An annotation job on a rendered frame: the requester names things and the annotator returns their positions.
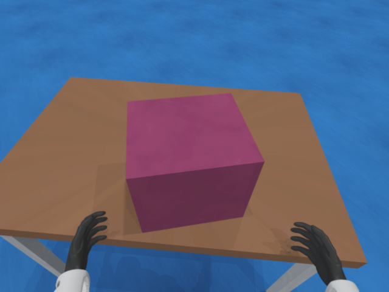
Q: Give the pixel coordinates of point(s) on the right robot hand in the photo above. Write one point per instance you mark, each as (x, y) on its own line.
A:
(321, 252)

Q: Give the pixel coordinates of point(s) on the carton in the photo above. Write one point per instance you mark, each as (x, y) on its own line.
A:
(189, 160)

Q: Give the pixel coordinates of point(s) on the right robot forearm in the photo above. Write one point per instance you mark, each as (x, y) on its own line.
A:
(341, 286)

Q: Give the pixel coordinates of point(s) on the left robot forearm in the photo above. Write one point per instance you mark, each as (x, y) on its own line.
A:
(76, 280)

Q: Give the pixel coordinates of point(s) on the table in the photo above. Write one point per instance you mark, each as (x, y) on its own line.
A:
(71, 162)

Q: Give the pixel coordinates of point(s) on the left robot hand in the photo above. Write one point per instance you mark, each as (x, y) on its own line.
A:
(82, 243)

